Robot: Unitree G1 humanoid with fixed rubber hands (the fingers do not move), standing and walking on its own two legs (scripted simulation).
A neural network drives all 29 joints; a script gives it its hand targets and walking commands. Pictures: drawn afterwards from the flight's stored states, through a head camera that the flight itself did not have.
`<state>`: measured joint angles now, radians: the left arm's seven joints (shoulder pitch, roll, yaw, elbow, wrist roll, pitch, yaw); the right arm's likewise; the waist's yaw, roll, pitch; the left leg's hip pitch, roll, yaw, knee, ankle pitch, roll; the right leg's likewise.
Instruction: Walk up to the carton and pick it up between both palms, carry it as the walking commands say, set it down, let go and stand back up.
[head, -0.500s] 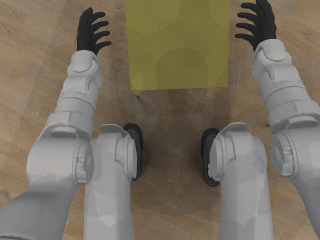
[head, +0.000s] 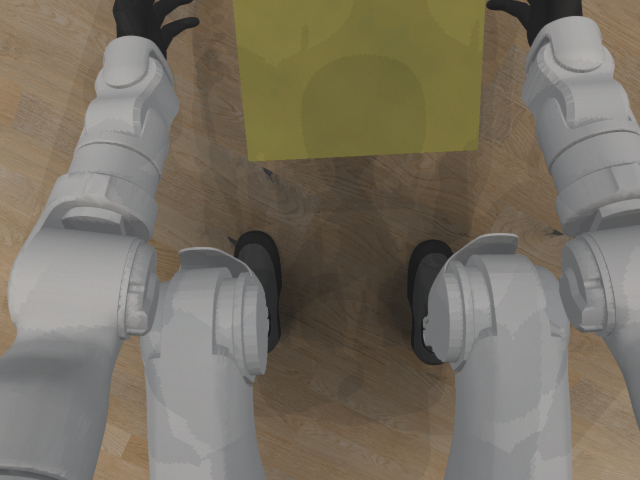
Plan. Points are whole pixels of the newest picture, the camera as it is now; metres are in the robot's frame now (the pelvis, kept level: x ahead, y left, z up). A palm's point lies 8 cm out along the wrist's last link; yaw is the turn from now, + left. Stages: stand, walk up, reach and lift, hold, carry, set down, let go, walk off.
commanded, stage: reach and lift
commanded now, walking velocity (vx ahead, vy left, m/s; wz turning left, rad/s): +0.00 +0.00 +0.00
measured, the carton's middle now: (353, 65) +0.50 -0.01 -0.26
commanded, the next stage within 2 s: none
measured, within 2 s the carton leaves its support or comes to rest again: leaves its support in 1.08 s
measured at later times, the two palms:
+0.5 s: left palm (193, 26) +0.53 +0.15 -0.19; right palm (518, 17) +0.52 -0.16 -0.19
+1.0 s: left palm (184, 26) +0.53 +0.15 -0.18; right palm (504, 17) +0.52 -0.15 -0.18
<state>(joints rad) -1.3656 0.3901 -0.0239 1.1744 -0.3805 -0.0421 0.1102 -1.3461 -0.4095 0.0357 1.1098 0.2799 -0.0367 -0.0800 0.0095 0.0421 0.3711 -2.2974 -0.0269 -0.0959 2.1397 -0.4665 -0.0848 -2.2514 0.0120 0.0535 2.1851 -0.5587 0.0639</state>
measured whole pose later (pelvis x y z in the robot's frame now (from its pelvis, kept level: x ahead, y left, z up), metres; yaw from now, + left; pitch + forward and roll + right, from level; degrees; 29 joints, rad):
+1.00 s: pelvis +0.00 -0.01 +0.00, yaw +0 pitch +39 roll +0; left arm -1.42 0.28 0.13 1.28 -0.17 0.00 0.14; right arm -1.42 -0.24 -0.05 1.26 0.16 0.00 -0.14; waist 0.00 0.01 0.26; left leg -2.35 -0.02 -0.10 2.14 -0.47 -0.10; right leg -2.32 0.03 0.05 2.19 -0.55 0.05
